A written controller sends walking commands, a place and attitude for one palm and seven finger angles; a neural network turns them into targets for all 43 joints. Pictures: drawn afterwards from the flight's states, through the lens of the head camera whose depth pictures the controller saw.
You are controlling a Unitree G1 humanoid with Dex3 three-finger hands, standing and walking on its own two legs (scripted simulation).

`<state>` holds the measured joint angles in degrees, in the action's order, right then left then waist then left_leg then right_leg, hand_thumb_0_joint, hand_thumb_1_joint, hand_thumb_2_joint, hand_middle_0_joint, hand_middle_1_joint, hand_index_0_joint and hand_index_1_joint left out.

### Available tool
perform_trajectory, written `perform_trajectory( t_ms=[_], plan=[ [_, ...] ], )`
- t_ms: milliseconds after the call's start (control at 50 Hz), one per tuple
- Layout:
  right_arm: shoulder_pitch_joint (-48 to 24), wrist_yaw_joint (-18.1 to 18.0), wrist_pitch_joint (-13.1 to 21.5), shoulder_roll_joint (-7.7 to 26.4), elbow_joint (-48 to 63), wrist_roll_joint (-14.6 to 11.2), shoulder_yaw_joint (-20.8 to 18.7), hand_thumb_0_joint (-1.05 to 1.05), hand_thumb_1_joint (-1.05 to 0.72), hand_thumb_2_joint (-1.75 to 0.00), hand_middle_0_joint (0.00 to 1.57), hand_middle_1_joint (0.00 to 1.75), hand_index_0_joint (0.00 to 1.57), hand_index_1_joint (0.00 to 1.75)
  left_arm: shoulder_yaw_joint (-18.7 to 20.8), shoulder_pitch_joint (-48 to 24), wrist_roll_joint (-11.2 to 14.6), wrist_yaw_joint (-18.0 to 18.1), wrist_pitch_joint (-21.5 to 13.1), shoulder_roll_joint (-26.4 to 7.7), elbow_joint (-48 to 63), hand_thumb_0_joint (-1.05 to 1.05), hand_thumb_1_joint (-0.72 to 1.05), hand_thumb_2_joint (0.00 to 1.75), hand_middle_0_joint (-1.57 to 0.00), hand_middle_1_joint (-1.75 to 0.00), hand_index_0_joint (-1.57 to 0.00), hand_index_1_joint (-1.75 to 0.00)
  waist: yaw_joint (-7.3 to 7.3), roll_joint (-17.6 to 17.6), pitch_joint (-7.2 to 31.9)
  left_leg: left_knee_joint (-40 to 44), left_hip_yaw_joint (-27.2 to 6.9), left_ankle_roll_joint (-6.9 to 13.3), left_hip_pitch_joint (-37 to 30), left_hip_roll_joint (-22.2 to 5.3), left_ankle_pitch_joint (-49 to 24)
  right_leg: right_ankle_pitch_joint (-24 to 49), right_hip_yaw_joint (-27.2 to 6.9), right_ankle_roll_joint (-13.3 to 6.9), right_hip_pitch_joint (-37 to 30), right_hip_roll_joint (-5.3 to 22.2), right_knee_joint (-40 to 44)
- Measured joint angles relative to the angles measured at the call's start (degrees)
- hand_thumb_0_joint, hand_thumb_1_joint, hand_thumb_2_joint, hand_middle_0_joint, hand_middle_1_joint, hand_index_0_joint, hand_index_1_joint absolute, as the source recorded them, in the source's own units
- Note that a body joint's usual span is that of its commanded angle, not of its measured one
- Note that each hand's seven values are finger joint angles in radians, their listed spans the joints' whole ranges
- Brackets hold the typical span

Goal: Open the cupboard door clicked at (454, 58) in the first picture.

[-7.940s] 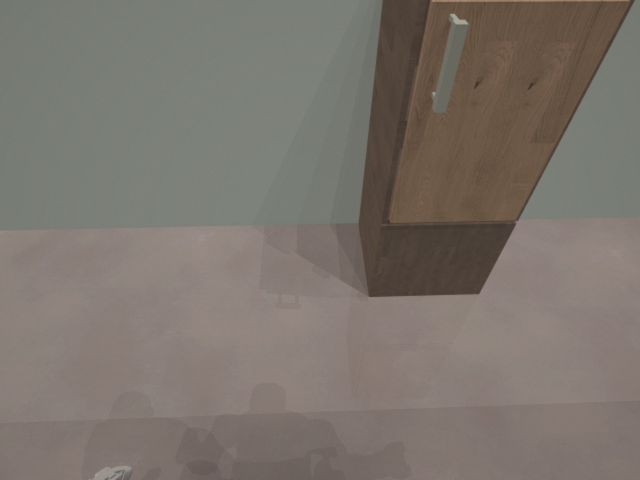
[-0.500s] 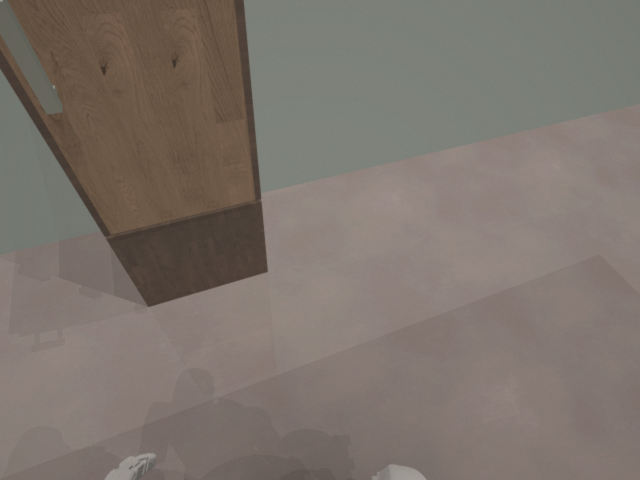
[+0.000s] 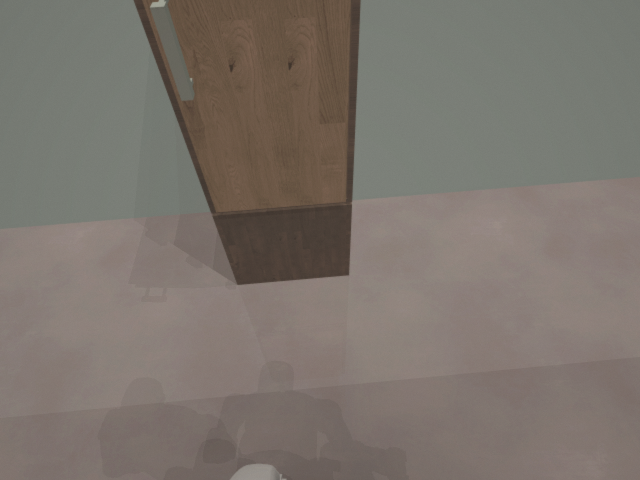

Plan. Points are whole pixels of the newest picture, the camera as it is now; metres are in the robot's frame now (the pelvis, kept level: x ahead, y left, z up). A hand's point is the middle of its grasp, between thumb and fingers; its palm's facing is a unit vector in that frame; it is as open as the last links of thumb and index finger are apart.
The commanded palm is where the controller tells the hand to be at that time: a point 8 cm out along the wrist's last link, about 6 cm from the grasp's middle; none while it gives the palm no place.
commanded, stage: turn to face it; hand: left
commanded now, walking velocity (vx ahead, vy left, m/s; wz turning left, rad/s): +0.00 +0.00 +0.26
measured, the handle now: (176, 49) +0.83 +0.31 +0.14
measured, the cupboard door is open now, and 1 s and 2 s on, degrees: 0 0 0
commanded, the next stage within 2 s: take the last steps up to it in 0.08 s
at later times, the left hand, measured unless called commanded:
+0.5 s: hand out of the picture +0.04 +0.26 -0.16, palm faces +0.13 -0.98 -0.18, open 7.4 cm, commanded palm none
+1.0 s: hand out of the picture +0.10 +0.17 -0.16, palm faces +0.22 -0.95 -0.21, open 7.2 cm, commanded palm none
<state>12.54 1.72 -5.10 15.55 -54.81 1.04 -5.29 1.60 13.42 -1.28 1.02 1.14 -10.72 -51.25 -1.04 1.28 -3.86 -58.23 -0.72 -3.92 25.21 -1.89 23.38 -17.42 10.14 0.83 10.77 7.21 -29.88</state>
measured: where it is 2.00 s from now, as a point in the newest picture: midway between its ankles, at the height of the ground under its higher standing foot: (318, 467)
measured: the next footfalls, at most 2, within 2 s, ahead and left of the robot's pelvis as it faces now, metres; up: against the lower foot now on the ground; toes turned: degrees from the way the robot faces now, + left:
left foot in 0.12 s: +0.03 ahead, +0.14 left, +0.00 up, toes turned +7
right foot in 0.74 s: +0.16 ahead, -0.09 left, +0.00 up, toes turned +0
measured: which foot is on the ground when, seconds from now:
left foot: up 0.00-0.10, down 0.12-0.74, up 0.76-1.00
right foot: down 0.00-0.14, up 0.16-0.72, down 0.74-1.00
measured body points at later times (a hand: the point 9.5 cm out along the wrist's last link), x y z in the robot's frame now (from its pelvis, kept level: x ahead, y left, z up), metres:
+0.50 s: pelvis +0.02 +0.06 +0.01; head +0.01 +0.08 +0.46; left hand +0.03 +0.31 -0.15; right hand +0.07 -0.17 -0.13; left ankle -0.01 +0.14 -0.74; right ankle +0.03 -0.09 -0.67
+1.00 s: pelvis +0.15 +0.00 +0.01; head +0.14 -0.02 +0.46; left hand +0.09 +0.22 -0.14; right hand +0.19 -0.23 -0.16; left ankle +0.17 +0.15 -0.67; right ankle +0.12 -0.09 -0.74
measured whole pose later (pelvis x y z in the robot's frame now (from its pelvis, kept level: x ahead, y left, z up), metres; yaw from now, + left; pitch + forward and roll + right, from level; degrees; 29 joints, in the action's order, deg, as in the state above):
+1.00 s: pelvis +0.15 +0.00 +0.01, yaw +9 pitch -1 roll +0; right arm 17.3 0.7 0.1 11.1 -61.2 1.6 -4.3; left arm 2.0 21.1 -0.9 0.8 -3.3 -7.7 -63.3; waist -0.7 2.6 0.3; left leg -58.3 2.6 -0.7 30.9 -5.9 12.8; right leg -14.8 8.9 -2.3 4.2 0.4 -20.1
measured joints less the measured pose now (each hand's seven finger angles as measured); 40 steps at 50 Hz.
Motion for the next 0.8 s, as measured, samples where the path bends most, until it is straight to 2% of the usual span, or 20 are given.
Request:
perform_trajectory(
  t_ms=[80,120,140,160,180,220,300,400,540,660,720,740,800],
  plan=[
    [-2.2,-0.3,0.9,-0.7,0.3,-0.4,0.9,0.01,-0.91,-0.90,0.20,0.30,0.20,0.30,0.5,1.6,-0.3,-0.2,0.1,-1.1,-1.4,0.00,0.90,0.90,-0.20,-0.30,-0.20,-0.30,1.67,-1.7,-0.9,12.4,2.4,0.6,-5.2,0.1,1.1,-1.0,1.5,1.4,1.3,1.7,-2.3],
    [-3.0,-0.4,1.9,-0.9,0.9,-0.5,1.4,0.01,-0.91,-0.90,0.20,0.30,0.20,0.30,0.8,2.5,0.0,-0.2,0.4,-1.9,-2.2,0.00,0.90,0.90,-0.20,-0.30,-0.20,-0.30,2.06,-2.2,-0.9,21.5,3.6,1.2,-9.0,0.5,-4.2,-2.2,2.3,2.6,2.4,2.4,-4.9],
    [-3.5,-0.4,2.6,-1.4,1.0,-0.4,1.6,0.00,-0.91,-0.90,0.20,0.30,0.20,0.30,1.1,2.8,0.3,-0.2,0.7,-2.5,-2.7,0.00,0.90,0.90,-0.20,-0.30,-0.20,-0.30,2.24,-3.1,-1.0,23.4,4.0,3.5,-9.8,1.1,-4.6,-3.0,2.0,2.9,3.6,3.2,-7.3],
    [-4.1,-0.5,3.1,-2.1,1.0,-0.4,1.9,0.00,-0.91,-0.90,0.20,0.30,0.20,0.30,1.4,2.8,0.6,-0.1,1.3,-3.3,-3.4,0.00,0.90,0.90,-0.20,-0.30,-0.20,-0.30,2.62,-4.2,-1.2,22.9,4.3,5.0,-9.5,1.8,-4.2,-6.9,0.0,3.3,5.2,3.3,-11.1],
    [-4.4,-0.6,3.4,-2.7,1.3,-0.4,2.3,0.00,-0.91,-0.90,0.20,0.30,0.20,0.30,1.5,2.8,0.7,0.1,2.0,-3.8,-4.0,0.00,0.90,0.90,-0.20,-0.30,-0.20,-0.30,2.97,-4.7,-1.4,22.5,4.3,5.9,-9.5,1.9,-3.8,-10.8,-2.0,3.3,6.9,2.4,-15.5],
    [-4.6,-1.2,4.2,-3.7,1.4,-0.2,3.0,0.00,-0.90,-0.90,0.20,0.30,0.20,0.30,1.6,2.6,0.7,0.4,3.0,-4.2,-5.2,0.00,0.90,0.90,-0.20,-0.30,-0.20,-0.30,3.03,-4.6,-1.1,23.9,3.8,6.6,-10.5,1.6,-4.3,-13.4,-4.7,3.3,9.6,0.4,-23.2],
    [-3.8,-2.1,5.1,-5.1,0.8,0.0,4.0,0.00,-0.90,-0.90,0.20,0.30,0.21,0.30,1.6,1.9,0.5,-0.6,2.4,-4.0,-6.7,0.00,0.91,0.90,-0.20,-0.30,-0.20,-0.30,2.67,-3.4,0.1,29.8,2.4,7.1,-13.6,1.6,-7.5,-8.6,-6.4,3.3,12.7,-1.6,-31.6],
    [-0.3,-2.6,6.6,-6.3,-0.8,-0.3,3.7,0.00,-0.92,-0.89,0.20,0.30,0.21,0.30,1.1,1.7,0.0,-1.5,1.2,-3.1,-7.4,0.00,0.91,0.90,-0.20,-0.30,-0.20,-0.30,1.96,-3.0,2.8,36.3,2.0,7.6,-17.4,2.8,-10.2,-2.8,-7.4,3.4,13.9,-1.8,-31.9],
    [6.6,-2.7,7.1,-6.3,-4.3,0.2,3.3,0.00,-0.92,-0.89,0.20,0.30,0.21,0.30,0.9,-0.1,-0.1,-2.1,1.1,-1.5,-7.7,0.00,0.91,0.90,-0.20,-0.30,-0.20,-0.30,-0.11,-2.8,4.4,40.3,2.0,7.5,-21.0,4.2,-10.9,-0.6,-7.3,3.2,14.1,-1.7,-23.9],
    [11.6,-2.6,6.4,-5.8,-8.0,0.6,2.9,0.00,-0.91,-0.90,0.20,0.30,0.21,0.30,0.9,-2.5,0.2,-2.6,0.4,0.2,-6.9,0.00,0.91,0.90,-0.20,-0.30,-0.20,-0.30,-2.17,-1.0,3.5,39.4,1.8,5.8,-22.4,3.3,-8.5,-1.0,-6.2,2.3,11.7,-2.3,-11.6],
    [13.7,-2.5,6.1,-5.7,-9.7,0.6,2.8,0.00,-0.91,-0.90,0.20,0.30,0.21,0.30,1.0,-3.0,0.2,-2.7,-0.9,0.7,-6.3,0.00,0.91,0.90,-0.20,-0.30,-0.20,-0.30,-2.55,-0.1,3.1,34.9,1.8,4.3,-21.7,2.3,-4.7,1.7,-5.3,1.6,7.4,-3.4,-3.2],
    [14.4,-2.5,6.1,-5.8,-10.1,0.5,2.8,0.00,-0.90,-0.90,0.20,0.30,0.21,0.30,1.0,-3.0,0.1,-2.6,-1.8,0.7,-6.1,0.00,0.90,0.90,-0.20,-0.30,-0.20,-0.30,-2.35,-0.1,3.1,31.3,1.6,4.0,-20.4,2.1,-2.4,2.5,-5.3,0.8,5.9,-3.7,-0.6],
    [13.9,-2.1,4.9,-5.5,-11.3,0.1,2.7,0.00,-0.90,-0.90,0.20,0.30,0.20,0.30,0.8,-2.7,0.3,-1.8,-3.6,2.0,-6.4,0.00,0.90,0.90,-0.20,-0.30,-0.20,-0.30,-1.74,1.6,2.1,11.2,0.9,5.3,-12.4,0.6,4.1,2.0,-3.3,-2.4,4.9,-5.2,-2.8]
  ],
)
